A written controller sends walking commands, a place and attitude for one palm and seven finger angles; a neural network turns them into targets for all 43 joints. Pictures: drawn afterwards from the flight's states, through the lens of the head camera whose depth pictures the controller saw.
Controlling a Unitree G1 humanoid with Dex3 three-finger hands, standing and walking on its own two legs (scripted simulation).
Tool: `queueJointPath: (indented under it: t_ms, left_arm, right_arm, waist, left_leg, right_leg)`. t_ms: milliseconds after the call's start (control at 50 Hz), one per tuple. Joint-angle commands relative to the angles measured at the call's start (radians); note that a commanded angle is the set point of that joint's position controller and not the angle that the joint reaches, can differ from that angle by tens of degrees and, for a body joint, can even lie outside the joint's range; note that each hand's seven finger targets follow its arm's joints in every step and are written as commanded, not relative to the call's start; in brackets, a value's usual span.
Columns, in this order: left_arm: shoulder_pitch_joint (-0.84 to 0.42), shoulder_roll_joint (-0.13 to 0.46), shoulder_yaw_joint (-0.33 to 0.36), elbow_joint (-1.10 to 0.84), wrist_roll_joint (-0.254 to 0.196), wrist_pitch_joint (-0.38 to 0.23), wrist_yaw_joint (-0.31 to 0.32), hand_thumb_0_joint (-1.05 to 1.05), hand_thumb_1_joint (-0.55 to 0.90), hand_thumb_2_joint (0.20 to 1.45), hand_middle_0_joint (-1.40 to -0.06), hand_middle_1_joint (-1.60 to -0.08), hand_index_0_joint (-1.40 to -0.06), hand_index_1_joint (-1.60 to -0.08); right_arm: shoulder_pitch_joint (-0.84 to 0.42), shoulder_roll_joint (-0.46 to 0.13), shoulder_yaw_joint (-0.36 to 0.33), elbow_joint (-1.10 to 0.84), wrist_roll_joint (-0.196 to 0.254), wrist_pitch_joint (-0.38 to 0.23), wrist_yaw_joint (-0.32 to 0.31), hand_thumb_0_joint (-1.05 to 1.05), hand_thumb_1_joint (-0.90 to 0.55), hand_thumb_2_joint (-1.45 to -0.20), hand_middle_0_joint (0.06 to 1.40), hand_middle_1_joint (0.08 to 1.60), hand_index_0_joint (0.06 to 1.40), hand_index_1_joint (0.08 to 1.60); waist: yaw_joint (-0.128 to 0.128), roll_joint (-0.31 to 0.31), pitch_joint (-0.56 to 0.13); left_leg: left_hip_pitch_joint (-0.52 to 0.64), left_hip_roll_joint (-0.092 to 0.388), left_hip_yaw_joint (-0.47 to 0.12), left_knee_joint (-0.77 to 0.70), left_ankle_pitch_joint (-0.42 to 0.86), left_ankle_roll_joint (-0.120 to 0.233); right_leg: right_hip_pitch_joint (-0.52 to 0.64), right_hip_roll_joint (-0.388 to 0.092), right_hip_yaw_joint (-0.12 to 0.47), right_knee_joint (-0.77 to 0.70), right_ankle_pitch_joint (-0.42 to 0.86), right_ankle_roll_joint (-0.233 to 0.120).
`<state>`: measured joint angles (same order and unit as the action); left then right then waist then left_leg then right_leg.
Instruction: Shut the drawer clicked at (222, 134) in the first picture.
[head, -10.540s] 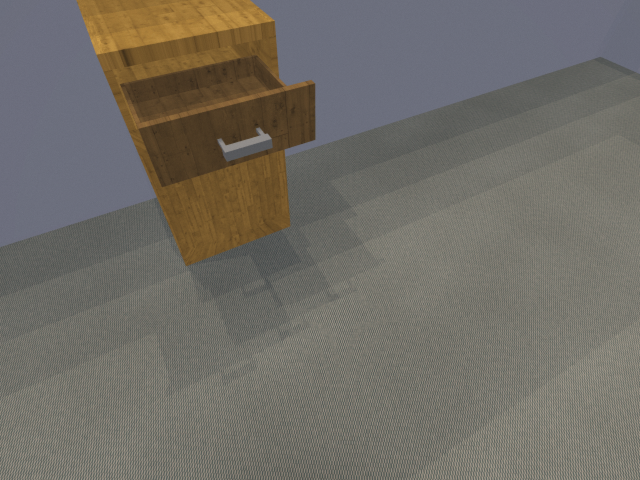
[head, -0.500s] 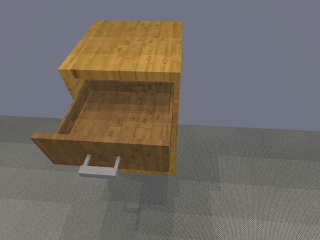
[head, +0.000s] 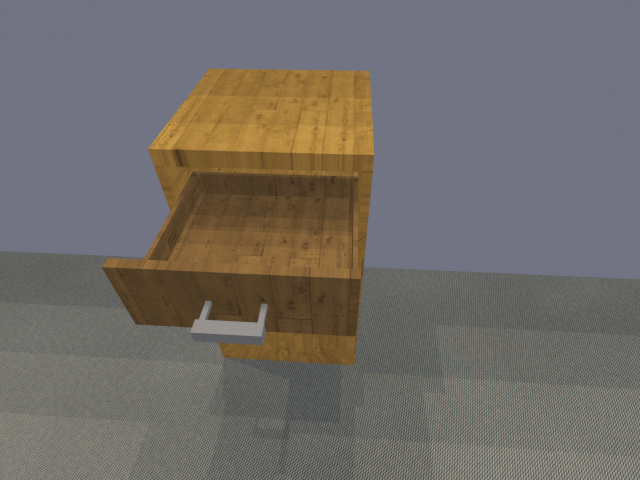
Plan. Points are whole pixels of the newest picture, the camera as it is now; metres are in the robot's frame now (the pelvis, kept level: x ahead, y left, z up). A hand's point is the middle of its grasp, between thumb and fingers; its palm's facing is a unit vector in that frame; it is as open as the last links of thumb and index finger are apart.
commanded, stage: come to a stop and stand still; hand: left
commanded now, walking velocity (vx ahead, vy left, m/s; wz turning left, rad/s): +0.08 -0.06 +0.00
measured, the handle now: (232, 320) +0.38 +0.17 -0.05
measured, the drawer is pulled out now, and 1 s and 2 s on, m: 0.28 0.28 0.28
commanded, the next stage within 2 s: look again from close up in 0.12 s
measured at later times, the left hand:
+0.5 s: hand out of the picture +0.01 +0.17 -0.16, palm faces +0.04 -0.98 -0.17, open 7.3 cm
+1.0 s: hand out of the picture +0.00 +0.18 -0.17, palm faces +0.03 -0.98 -0.19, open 7.3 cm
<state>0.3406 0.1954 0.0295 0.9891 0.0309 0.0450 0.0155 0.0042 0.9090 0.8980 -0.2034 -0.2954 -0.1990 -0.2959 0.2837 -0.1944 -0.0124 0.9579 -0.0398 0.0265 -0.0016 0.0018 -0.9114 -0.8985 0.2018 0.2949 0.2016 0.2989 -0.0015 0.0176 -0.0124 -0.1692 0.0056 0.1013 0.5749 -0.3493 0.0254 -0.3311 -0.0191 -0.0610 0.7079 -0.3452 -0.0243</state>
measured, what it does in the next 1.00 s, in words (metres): steps on the spot: right foot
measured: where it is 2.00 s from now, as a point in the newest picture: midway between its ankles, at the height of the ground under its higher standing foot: outside the picture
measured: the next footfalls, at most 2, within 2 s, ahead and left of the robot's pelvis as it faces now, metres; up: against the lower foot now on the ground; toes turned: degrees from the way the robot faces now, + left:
right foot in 0.04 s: +0.08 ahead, -0.09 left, +0.00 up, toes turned -2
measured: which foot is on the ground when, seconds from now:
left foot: down 0.00-1.00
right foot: up 0.00-0.02, down 0.04-1.00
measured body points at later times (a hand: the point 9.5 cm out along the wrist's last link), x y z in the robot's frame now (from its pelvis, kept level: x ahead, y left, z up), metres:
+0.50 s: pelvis +0.02 +0.01 +0.01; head +0.02 +0.01 +0.46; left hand +0.01 +0.22 -0.15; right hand -0.01 -0.19 -0.15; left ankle -0.02 +0.10 -0.73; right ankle +0.04 -0.08 -0.73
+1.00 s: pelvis +0.01 +0.02 +0.01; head +0.01 +0.01 +0.46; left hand +0.00 +0.23 -0.15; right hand +0.03 -0.21 -0.15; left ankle -0.02 +0.10 -0.73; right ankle +0.04 -0.08 -0.73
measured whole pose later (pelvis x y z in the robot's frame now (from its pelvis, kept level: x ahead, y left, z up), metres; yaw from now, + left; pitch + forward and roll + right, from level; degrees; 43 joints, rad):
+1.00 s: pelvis +0.01 +0.02 +0.01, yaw +2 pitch -2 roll +0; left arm 0.30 0.14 -0.03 1.12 0.01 -0.03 0.04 0.01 0.92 0.90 -0.20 -0.30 -0.20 -0.30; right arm 0.29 -0.17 0.01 1.07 -0.01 -0.02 -0.03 0.01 -0.92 -0.90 0.20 0.29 0.20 0.30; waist -0.01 0.01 0.03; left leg -0.14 -0.02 0.06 0.48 -0.31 0.04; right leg -0.22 -0.01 -0.08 0.49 -0.24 -0.03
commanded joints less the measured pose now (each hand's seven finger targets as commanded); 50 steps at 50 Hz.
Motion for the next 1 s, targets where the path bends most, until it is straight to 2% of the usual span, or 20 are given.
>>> queueJointPath:
  t_ms: [0, 20, 40, 60, 80, 100, 140, 180, 200, 240, 280, 320, 380, 540, 800, 820, 840, 860, 880, 980]
  left_arm:
    - [0.095, 0.063, 0.009, -0.05, 0.005, -0.045, -0.007, 0.0, 0.9, 0.9, -0.2, -0.3, -0.2, -0.3]
    - [0.105, 0.087, 0.007, -0.048, 0.003, -0.055, -0.002, 0.0, 0.9, 0.9, -0.2, -0.3, -0.2, -0.3]
    - [0.076, 0.121, 0.013, -0.043, -0.005, -0.065, 0.003, 0.0, 0.9, 0.9, -0.2, -0.3, -0.2, -0.3]
    - [0.06, 0.132, 0.018, -0.047, -0.009, -0.07, 0.01, 0.0, 0.9, 0.9, -0.2, -0.3, -0.2, -0.3]
    - [0.032, 0.12, 0.017, -0.053, -0.008, -0.07, 0.017, 0.0, 0.9, 0.9, -0.2, -0.3, -0.2, -0.3]
    - [0.003, 0.114, 0.017, -0.055, -0.008, -0.07, 0.021, 0.0, 0.9, 0.9, -0.2, -0.3, -0.2, -0.3]
    - [-0.032, 0.098, 0.01, -0.045, -0.013, -0.068, 0.02, 0.0, 0.9, 0.9, -0.2, -0.3, -0.2, -0.3]
    - [0.003, 0.049, -0.004, -0.024, -0.019, -0.068, 0.011, 0.0, 0.9, 0.9, -0.2, -0.3, -0.2, -0.3]
    - [0.017, 0.041, -0.009, -0.01, -0.016, -0.062, 0.01, 0.0, 0.9, 0.9, -0.2, -0.3, -0.2, -0.3]
    - [0.049, 0.029, -0.019, 0.021, -0.015, -0.066, 0.009, 0.0, 0.9, 0.9, -0.2, -0.3, -0.2, -0.3]
    - [0.06, 0.018, -0.022, 0.045, -0.018, -0.072, 0.012, 0.0, 0.9, 0.9, -0.2, -0.3, -0.2, -0.3]
    - [0.052, 0.016, -0.025, 0.056, -0.021, -0.074, 0.014, 0.0, 0.9, 0.9, -0.2, -0.3, -0.2, -0.3]
    - [0.039, 0.011, -0.027, 0.069, -0.024, -0.073, 0.018, 0.0, 0.9, 0.9, -0.2, -0.3, -0.2, -0.3]
    - [0.032, 0.01, -0.029, 0.083, -0.027, -0.077, 0.023, 0.0, 0.9, 0.9, -0.2, -0.3, -0.2, -0.3]
    - [0.034, 0.015, -0.031, 0.089, -0.025, -0.078, 0.027, 0.0, 0.9, 0.9, -0.2, -0.3, -0.2, -0.3]
    - [0.09, 0.067, -0.025, 0.135, -0.011, -0.094, 0.063, 0.0, 0.9, 0.9, -0.2, -0.3, -0.2, -0.3]
    - [0.074, 0.096, -0.023, 0.126, -0.011, -0.105, 0.054, 0.0, 0.9, 0.9, -0.2, -0.3, -0.2, -0.3]
    - [0.069, 0.082, -0.026, 0.106, -0.022, -0.102, 0.049, 0.0, 0.9, 0.9, -0.2, -0.3, -0.2, -0.3]
    - [0.05, 0.064, -0.035, 0.1, -0.026, -0.1, 0.042, 0.0, 0.9, 0.9, -0.2, -0.3, -0.2, -0.3]
    - [0.0, 0.042, -0.041, 0.085, -0.02, -0.072, 0.026, 0.0, 0.9, 0.9, -0.2, -0.3, -0.2, -0.3]
  right_arm:
    - [-0.026, -0.134, -0.03, -0.066, 0.009, -0.027, -0.02, 0.0, -0.9, -0.9, 0.2, 0.3, 0.2, 0.3]
    - [-0.004, -0.097, -0.019, -0.067, 0.017, -0.032, -0.019, 0.0, -0.9, -0.9, 0.2, 0.3, 0.2, 0.3]
    - [0.034, -0.061, -0.011, -0.054, 0.02, -0.025, -0.021, 0.0, -0.9, -0.9, 0.2, 0.3, 0.2, 0.3]
    - [0.05, -0.063, -0.012, -0.034, 0.019, -0.021, -0.019, 0.0, -0.9, -0.9, 0.2, 0.3, 0.2, 0.3]
    - [0.057, -0.068, -0.014, -0.02, 0.019, -0.024, -0.016, 0.0, -0.9, -0.9, 0.2, 0.3, 0.2, 0.3]
    - [0.085, -0.054, -0.011, 0.0, 0.02, -0.026, -0.015, 0.0, -0.9, -0.9, 0.2, 0.3, 0.2, 0.3]
    - [0.131, -0.015, 0.001, 0.049, 0.021, -0.037, -0.014, 0.0, -0.9, -0.9, 0.2, 0.3, 0.2, 0.3]
    - [0.121, -0.044, 0.003, 0.066, 0.017, -0.051, -0.022, 0.0, -0.9, -0.9, 0.2, 0.3, 0.2, 0.3]
    - [0.089, -0.056, 0.002, 0.063, 0.02, -0.054, -0.024, 0.0, -0.9, -0.9, 0.2, 0.3, 0.2, 0.3]
    - [0.062, -0.051, 0.007, 0.067, 0.025, -0.061, -0.028, 0.0, -0.9, -0.9, 0.2, 0.3, 0.2, 0.3]
    - [0.082, -0.041, 0.012, 0.085, 0.029, -0.066, -0.032, 0.0, -0.9, -0.9, 0.2, 0.3, 0.2, 0.3]
    - [0.103, -0.029, 0.016, 0.108, 0.03, -0.064, -0.034, 0.0, -0.9, -0.9, 0.2, 0.3, 0.2, 0.3]
    - [0.117, -0.021, 0.02, 0.133, 0.031, -0.067, -0.036, 0.0, -0.9, -0.9, 0.2, 0.3, 0.2, 0.3]
    - [0.128, -0.004, 0.022, 0.167, 0.033, -0.065, -0.039, 0.0, -0.9, -0.9, 0.2, 0.3, 0.2, 0.3]
    - [0.097, -0.017, 0.023, 0.175, 0.034, -0.063, -0.037, 0.0, -0.9, -0.9, 0.2, 0.3, 0.2, 0.3]
    - [-0.014, -0.058, 0.012, 0.104, 0.041, -0.07, -0.026, 0.0, -0.9, -0.9, 0.2, 0.3, 0.2, 0.3]
    - [0.035, -0.044, 0.02, 0.081, 0.039, -0.068, -0.028, 0.0, -0.9, -0.9, 0.2, 0.3, 0.2, 0.3]
    - [0.123, -0.02, 0.017, 0.095, 0.032, -0.068, -0.028, 0.0, -0.9, -0.9, 0.2, 0.3, 0.2, 0.3]
    - [0.117, -0.018, 0.017, 0.092, 0.032, -0.067, -0.031, 0.0, -0.9, -0.9, 0.2, 0.3, 0.2, 0.3]
    - [0.068, -0.047, 0.014, 0.069, 0.03, -0.045, -0.026, 0.0, -0.9, -0.9, 0.2, 0.3, 0.2, 0.3]
  waist:
    - [0.035, -0.025, 0.191]
    - [0.02, -0.101, 0.153]
    - [-0.009, -0.228, 0.111]
    - [-0.013, -0.283, 0.087]
    - [-0.024, -0.237, 0.106]
    - [-0.044, -0.174, 0.095]
    - [-0.06, -0.063, 0.093]
    - [-0.029, 0.098, 0.101]
    - [-0.01, 0.163, 0.117]
    - [0.018, 0.095, 0.116]
    - [0.014, -0.007, 0.084]
    - [0.005, -0.036, 0.086]
    - [0.006, 0.015, 0.095]
    - [0.0, -0.028, 0.083]
    - [0.0, -0.014, 0.09]
    - [0.04, -0.048, 0.129]
    - [-0.013, 0.004, 0.074]
    - [-0.026, -0.005, -0.041]
    - [-0.024, 0.003, -0.089]
    - [-0.009, -0.02, 0.139]
  left_leg:
    - [-0.284, 0.122, -0.185, -0.179, -0.224, 0.057]
    - [-0.265, 0.039, -0.109, -0.067, -0.163, 0.031]
    - [-0.222, -0.006, -0.042, 0.031, -0.141, 0.006]
    - [-0.169, 0.002, -0.048, 0.122, -0.127, -0.002]
    - [-0.147, 0.012, -0.068, 0.135, -0.111, -0.001]
    - [-0.1, 0.019, -0.068, 0.086, -0.076, 0.0]
    - [0.041, 0.011, -0.06, -0.131, 0.031, -0.002]
    - [-0.009, 0.101, -0.178, -0.234, 0.035, 0.025]
    - [-0.093, 0.138, -0.225, -0.29, -0.019, 0.037]
    - [-0.152, 0.135, -0.224, -0.295, 0.058, 0.043]
    - [-0.118, 0.107, -0.175, -0.249, 0.125, 0.028]
    - [-0.086, 0.091, -0.153, -0.236, 0.129, 0.019]
    - [-0.073, 0.099, -0.156, -0.251, 0.186, 0.017]
    - [-0.032, 0.097, -0.144, -0.253, 0.251, 0.011]
    - [0.005, 0.097, -0.139, -0.271, 0.257, 0.009]
    - [-0.092, 0.111, -0.091, -0.082, 0.286, -0.02]
    - [-0.076, 0.063, -0.094, -0.119, 0.31, -0.038]
    - [-0.046, 0.065, -0.105, -0.141, 0.179, -0.026]
    - [-0.025, 0.064, -0.115, -0.14, 0.205, -0.017]
    - [-0.107, 0.084, -0.166, -0.218, 0.084, 0.008]
  right_leg:
    - [0.105, -0.009, 0.101, -0.265, -0.022, -0.033]
    - [0.092, -0.095, 0.257, -0.353, -0.079, -0.077]
    - [0.07, -0.177, 0.381, -0.455, -0.214, -0.131]
    - [0.025, -0.23, 0.449, -0.537, -0.315, -0.165]
    - [-0.011, -0.224, 0.431, -0.534, -0.278, -0.18]
    - [-0.031, -0.206, 0.367, -0.502, -0.218, -0.172]
    - [-0.086, -0.134, 0.232, -0.407, -0.138, -0.12]
    - [-0.041, -0.04, 0.135, -0.306, -0.048, -0.055]
    - [0.028, -0.025, 0.093, -0.276, 0.011, -0.038]
    - [0.136, -0.025, 0.085, -0.278, 0.138, -0.034]
    - [0.176, -0.056, 0.108, -0.303, 0.195, -0.039]
    - [0.161, -0.074, 0.124, -0.326, 0.18, -0.044]
    - [0.171, -0.072, 0.111, -0.317, 0.232, -0.041]
    - [0.203, -0.087, 0.109, -0.328, 0.342, -0.039]
    - [0.196, -0.099, 0.111, -0.356, 0.339, -0.029]
    - [0.158, -0.147, 0.125, -0.305, 0.67, 0.001]
    - [0.227, -0.179, 0.135, -0.254, 0.91, -0.028]
    - [0.271, -0.176, 0.136, -0.222, 0.743, -0.052]
    - [0.285, -0.163, 0.132, -0.224, 0.691, -0.05]
    - [0.098, -0.105, 0.125, -0.33, 0.11, -0.036]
